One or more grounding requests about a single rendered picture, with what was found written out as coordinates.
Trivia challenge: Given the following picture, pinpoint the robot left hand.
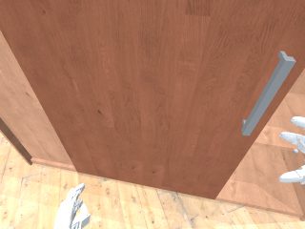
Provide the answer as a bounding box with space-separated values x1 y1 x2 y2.
53 183 91 229

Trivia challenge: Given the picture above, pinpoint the robot right hand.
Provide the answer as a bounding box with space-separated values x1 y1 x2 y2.
279 116 305 185

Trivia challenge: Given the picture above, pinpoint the wardrobe door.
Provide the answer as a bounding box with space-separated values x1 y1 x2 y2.
0 30 73 165
0 0 305 200

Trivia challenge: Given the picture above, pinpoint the handle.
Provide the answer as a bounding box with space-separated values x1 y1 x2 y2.
241 51 296 136

